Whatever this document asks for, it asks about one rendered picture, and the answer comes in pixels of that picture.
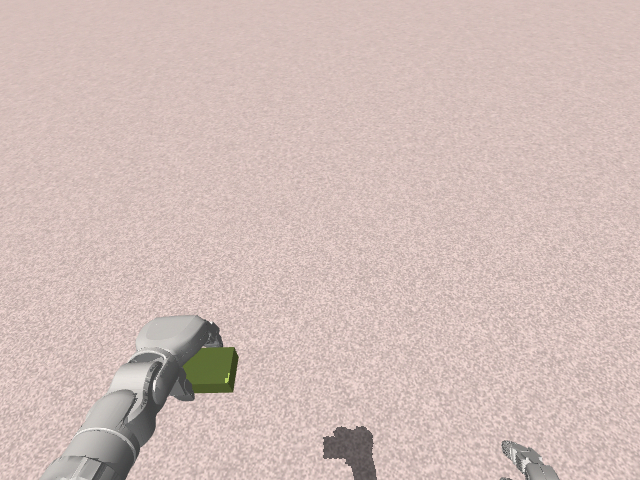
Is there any left robot hand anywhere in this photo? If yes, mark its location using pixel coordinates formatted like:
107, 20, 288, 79
135, 315, 223, 401

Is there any left robot arm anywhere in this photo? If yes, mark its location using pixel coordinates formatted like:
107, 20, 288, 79
39, 347, 180, 480

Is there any right robot hand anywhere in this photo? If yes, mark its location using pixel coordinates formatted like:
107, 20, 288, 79
500, 440, 560, 480

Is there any small box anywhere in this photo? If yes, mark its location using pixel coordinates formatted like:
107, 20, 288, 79
182, 347, 239, 393

